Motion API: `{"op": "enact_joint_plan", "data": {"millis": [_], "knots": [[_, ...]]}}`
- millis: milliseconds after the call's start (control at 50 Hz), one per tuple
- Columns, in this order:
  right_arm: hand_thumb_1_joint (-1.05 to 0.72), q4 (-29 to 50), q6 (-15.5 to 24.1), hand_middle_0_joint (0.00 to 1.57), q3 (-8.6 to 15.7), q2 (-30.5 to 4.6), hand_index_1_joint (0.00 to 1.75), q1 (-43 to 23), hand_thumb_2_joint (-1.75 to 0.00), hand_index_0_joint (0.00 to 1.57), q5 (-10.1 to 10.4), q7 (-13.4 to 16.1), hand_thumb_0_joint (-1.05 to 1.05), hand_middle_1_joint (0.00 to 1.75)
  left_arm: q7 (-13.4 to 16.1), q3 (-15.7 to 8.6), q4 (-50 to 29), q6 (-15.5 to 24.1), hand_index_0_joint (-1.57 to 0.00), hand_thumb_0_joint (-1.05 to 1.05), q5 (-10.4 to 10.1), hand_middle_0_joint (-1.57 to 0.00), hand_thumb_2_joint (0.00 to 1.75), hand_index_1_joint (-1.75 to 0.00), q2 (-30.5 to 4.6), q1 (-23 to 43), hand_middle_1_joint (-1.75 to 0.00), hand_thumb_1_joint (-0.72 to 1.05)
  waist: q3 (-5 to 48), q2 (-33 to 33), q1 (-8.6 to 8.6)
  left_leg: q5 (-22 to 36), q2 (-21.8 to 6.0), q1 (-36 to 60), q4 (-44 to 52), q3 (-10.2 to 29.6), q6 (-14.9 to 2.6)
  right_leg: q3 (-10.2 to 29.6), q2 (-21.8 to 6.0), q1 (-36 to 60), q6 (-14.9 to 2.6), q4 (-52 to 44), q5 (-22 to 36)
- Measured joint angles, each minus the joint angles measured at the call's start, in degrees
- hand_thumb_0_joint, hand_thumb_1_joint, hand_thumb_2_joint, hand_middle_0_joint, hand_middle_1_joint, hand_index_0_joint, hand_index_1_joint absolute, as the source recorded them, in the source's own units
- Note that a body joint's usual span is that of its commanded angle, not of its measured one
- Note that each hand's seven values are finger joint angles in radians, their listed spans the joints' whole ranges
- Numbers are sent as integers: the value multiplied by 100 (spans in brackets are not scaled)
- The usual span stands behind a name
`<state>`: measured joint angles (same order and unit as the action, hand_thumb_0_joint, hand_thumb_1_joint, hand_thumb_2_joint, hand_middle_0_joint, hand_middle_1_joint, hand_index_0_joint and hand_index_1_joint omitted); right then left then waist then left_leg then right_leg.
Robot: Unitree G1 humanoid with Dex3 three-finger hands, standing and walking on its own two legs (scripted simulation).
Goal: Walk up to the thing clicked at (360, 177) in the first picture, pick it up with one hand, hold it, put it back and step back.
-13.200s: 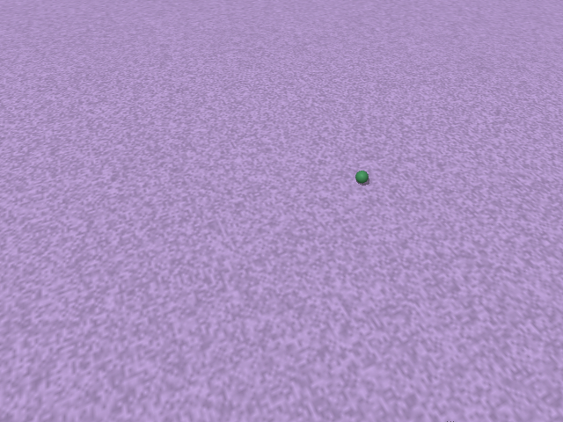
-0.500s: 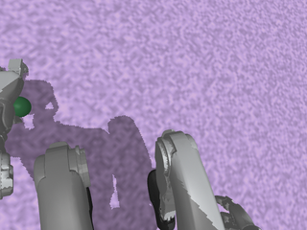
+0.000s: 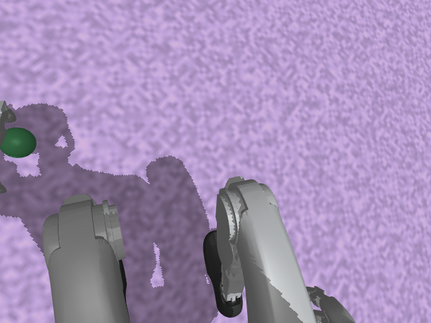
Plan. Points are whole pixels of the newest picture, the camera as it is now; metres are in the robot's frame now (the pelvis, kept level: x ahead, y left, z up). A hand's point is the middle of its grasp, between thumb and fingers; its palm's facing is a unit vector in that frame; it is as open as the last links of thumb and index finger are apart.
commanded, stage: rest palm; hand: left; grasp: from above
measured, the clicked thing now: (18, 142) +0.45 +0.34 -0.28
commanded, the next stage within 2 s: close in 1.36 s
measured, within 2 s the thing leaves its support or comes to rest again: neither
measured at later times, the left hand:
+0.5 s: hand (19, 143) +0.43 +0.32 -0.24, palm faces -0.45 -0.14 -0.88, open 14.1 cm
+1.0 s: hand (21, 148) +0.43 +0.32 -0.26, palm faces -0.43 -0.15 -0.89, open 14.2 cm
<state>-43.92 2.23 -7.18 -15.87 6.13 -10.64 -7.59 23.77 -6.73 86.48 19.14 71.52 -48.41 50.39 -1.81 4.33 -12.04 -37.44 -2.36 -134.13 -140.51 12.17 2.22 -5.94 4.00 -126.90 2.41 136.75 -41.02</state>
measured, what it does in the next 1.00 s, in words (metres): stands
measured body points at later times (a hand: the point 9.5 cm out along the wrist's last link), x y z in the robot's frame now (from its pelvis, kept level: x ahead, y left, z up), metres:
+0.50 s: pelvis +0.01 +0.01 -0.02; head +0.27 +0.10 +0.34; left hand +0.45 +0.32 -0.19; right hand +0.08 -0.25 -0.11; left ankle +0.08 +0.14 -0.28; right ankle +0.10 -0.12 -0.28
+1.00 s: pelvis +0.01 +0.01 -0.02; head +0.26 +0.12 +0.33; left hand +0.45 +0.32 -0.21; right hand +0.08 -0.26 -0.09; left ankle +0.08 +0.14 -0.28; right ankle +0.10 -0.12 -0.28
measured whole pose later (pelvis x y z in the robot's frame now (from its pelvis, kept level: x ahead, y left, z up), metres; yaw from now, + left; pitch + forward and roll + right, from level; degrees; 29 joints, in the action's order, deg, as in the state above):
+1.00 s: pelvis +0.01 +0.01 -0.02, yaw -4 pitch +27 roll -12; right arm -42.9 10.7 -13.2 -17.5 1.4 -16.8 -12.7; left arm 37.1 -8.6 96.9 14.7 73.6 -53.0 53.6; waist -5.9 8.3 -17.3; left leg -40.2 -2.8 -135.2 -146.5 16.4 2.0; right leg -8.8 6.0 -126.9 3.7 139.3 -41.7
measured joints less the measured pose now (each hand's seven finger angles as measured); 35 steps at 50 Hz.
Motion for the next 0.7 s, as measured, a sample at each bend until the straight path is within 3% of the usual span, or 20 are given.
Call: {"op": "enact_joint_plan", "data": {"millis": [140, 240, 400, 560, 700], "knots": [[-90, -43, 221, 20, 12, -4, 30, -268, -89, 20, -231, -75, 1, 30, 776, 12, 380, -73, -9, 0, 427, -8, 95, -101, -9, 194, -103, -50, 51, 186, -126, -17, 53, -157, -243, 70, -19, -42, 0, -70, 13, 183, -50], [-90, 34, 436, 20, -97, 17, 30, -422, -89, 20, -335, -184, 0, 30, 1063, -123, 764, -399, -8, 0, 525, -8, 97, -100, -39, 394, -101, -50, 25, 208, -321, -49, 45, -243, -367, 134, -35, -83, 37, -133, 40, 250, -53], [-90, 35, 568, 20, -287, 110, 30, -427, -89, 20, -402, -321, 0, 30, 1027, -186, 797, -779, -8, 0, 215, -8, 96, -100, -55, 439, -100, -50, -112, 131, -454, -175, -36, -262, -433, 184, -54, -105, 120, -191, 105, 250, -74], [-90, 95, 626, 20, -511, 139, 30, -324, -89, 20, -424, -396, 0, 30, 841, -266, 749, -720, -8, 0, -71, -8, 95, -100, -196, 326, -101, -50, -329, 125, -497, -262, -74, -155, -443, 238, -26, -145, 156, -122, 100, 232, -97], [-90, 133, 634, 20, -571, 23, 30, -295, -89, 20, -467, -407, 0, 30, 862, -404, 775, -456, -7, 0, -23, -8, 96, -99, -373, 211, -99, -51, -425, 189, -489, -276, -67, -112, -488, 322, 2, -210, 171, -72, 91, 234, -83]]}}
